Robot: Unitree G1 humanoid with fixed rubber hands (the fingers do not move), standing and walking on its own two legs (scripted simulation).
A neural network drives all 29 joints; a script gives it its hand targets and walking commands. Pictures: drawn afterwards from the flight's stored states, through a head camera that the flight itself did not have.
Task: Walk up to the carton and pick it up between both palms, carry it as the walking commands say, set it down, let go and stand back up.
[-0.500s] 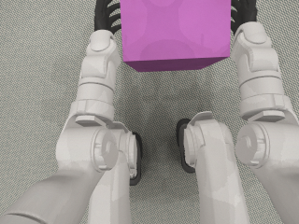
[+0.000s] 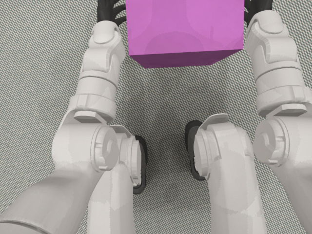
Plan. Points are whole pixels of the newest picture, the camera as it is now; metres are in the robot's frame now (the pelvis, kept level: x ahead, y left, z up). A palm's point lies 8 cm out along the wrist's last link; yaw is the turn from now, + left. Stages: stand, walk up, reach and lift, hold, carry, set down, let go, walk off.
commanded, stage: set down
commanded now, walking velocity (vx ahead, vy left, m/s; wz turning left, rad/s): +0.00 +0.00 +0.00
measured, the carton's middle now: (179, 24) +0.53 -0.08 -0.22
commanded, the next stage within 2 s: none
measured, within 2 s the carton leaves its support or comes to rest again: rests again in 0.48 s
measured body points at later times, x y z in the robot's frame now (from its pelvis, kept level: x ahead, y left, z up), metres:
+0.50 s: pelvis +0.00 +0.00 -0.01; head +0.35 -0.03 +0.27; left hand +0.55 +0.07 -0.17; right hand +0.52 -0.23 -0.17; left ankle +0.10 +0.11 -0.34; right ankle +0.13 -0.11 -0.34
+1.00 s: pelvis +0.00 +0.00 -0.01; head +0.35 -0.03 +0.26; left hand +0.55 +0.07 -0.17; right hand +0.52 -0.23 -0.17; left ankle +0.10 +0.11 -0.34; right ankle +0.13 -0.11 -0.34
